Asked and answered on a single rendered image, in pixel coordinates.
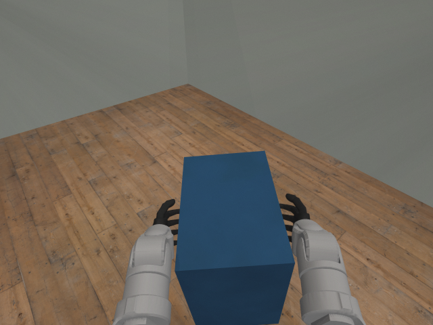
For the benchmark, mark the robot right hand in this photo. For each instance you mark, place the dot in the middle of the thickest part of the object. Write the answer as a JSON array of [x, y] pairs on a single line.
[[299, 211]]

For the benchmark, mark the right robot forearm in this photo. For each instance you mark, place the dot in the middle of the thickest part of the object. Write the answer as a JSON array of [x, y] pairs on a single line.
[[326, 297]]

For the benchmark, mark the robot left hand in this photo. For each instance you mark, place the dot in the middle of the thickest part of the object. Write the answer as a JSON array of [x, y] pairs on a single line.
[[163, 215]]

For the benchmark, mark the left robot forearm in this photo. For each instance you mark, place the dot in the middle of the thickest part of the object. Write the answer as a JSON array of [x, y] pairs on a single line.
[[145, 298]]

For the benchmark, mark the carton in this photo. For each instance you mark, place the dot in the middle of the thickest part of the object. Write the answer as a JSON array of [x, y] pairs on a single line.
[[234, 261]]

